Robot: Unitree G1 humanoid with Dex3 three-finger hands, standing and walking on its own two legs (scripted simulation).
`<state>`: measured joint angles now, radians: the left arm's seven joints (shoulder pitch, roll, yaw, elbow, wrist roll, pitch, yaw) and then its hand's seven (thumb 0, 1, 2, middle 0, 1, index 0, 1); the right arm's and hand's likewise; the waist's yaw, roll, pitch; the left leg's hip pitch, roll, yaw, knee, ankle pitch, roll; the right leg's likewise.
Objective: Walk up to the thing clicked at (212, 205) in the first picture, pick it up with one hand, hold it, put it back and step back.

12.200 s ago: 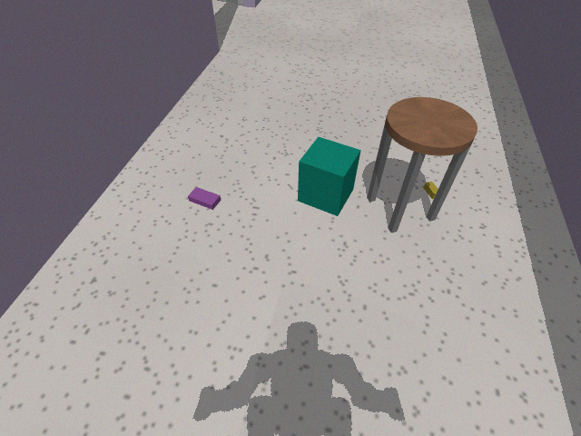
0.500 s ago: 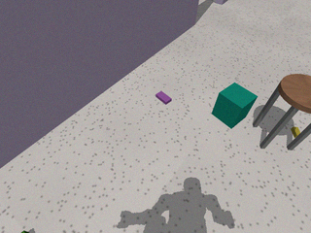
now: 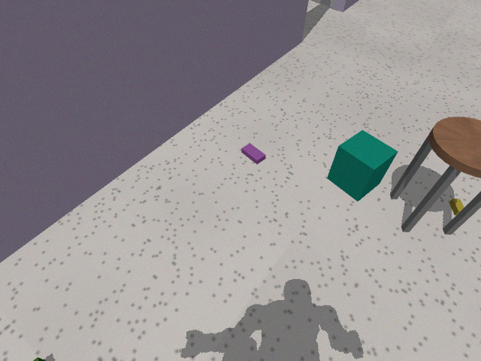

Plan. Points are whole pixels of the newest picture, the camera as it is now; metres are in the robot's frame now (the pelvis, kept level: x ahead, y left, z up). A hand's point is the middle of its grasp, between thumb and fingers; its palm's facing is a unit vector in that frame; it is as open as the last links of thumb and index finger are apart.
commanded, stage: stand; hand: left
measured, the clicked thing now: (253, 153) +1.33 -0.07 -0.77
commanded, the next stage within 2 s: walk up in 1.62 s
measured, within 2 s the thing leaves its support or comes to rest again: neither
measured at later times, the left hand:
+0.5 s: hand out of the picture +0.07 +0.25 -0.16, palm faces -0.04 -0.94 -0.34, open 7.3 cm
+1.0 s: hand out of the picture +0.08 +0.25 -0.16, palm faces -0.03 -0.94 -0.34, open 7.3 cm
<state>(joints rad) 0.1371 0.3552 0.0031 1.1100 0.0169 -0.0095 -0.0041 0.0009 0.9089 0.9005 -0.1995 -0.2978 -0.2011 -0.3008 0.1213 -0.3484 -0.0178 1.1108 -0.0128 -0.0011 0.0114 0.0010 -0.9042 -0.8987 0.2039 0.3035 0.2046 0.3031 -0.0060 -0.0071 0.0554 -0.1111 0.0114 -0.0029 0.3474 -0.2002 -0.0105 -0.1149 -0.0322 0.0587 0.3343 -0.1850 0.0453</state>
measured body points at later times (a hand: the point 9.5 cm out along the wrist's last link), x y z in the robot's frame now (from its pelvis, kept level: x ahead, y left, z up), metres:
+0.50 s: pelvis +0.00 +0.00 +0.00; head +0.01 +0.00 +0.45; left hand +0.07 +0.30 -0.13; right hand +0.07 -0.30 -0.13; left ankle -0.01 +0.13 -0.75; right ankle +0.00 -0.15 -0.75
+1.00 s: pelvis +0.01 +0.00 +0.00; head +0.02 +0.00 +0.45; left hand +0.08 +0.30 -0.13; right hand +0.08 -0.31 -0.13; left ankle -0.01 +0.13 -0.75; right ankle +0.00 -0.15 -0.75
